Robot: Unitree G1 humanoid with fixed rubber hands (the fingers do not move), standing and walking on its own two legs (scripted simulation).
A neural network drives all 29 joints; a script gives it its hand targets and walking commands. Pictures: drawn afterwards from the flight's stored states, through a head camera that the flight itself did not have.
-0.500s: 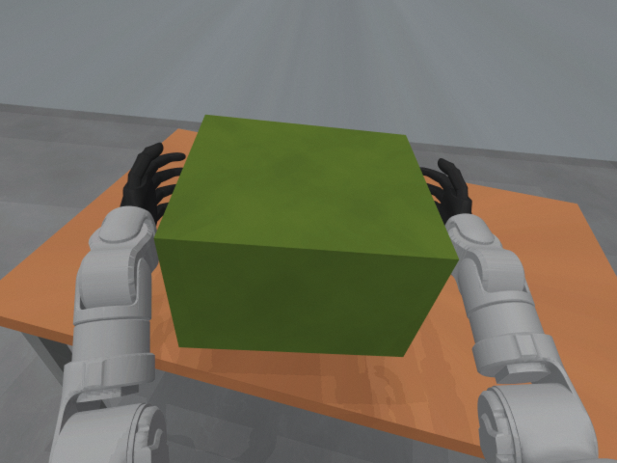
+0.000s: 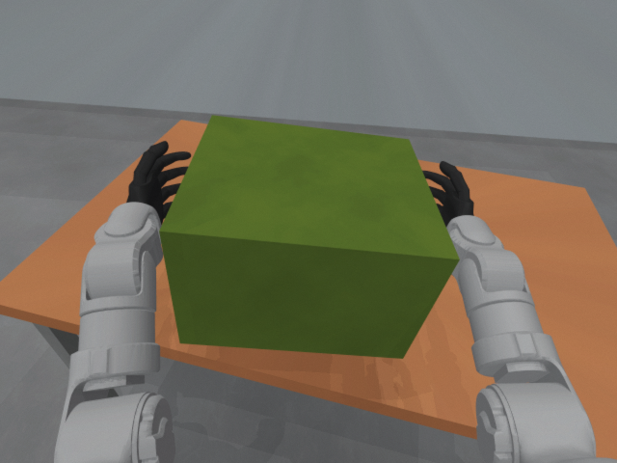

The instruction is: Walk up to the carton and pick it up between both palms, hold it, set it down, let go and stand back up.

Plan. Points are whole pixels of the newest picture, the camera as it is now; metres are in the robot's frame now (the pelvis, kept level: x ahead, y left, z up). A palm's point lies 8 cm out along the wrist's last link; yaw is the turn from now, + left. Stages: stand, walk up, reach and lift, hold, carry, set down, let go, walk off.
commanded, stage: hold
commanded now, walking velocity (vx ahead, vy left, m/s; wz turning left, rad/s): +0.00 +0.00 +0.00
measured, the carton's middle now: (304, 232) +0.39 +0.00 +0.12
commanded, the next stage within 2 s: none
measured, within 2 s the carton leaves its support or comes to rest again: neither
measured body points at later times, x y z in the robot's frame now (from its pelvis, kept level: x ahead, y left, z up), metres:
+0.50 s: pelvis +0.01 +0.00 +0.00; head -0.04 +0.02 +0.45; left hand +0.38 +0.19 +0.19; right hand +0.38 -0.20 +0.17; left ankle +0.00 +0.12 -0.75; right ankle +0.02 -0.12 -0.75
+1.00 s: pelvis +0.01 +0.00 +0.00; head -0.04 +0.02 +0.45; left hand +0.38 +0.20 +0.19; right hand +0.39 -0.19 +0.18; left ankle +0.00 +0.12 -0.75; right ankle +0.02 -0.12 -0.75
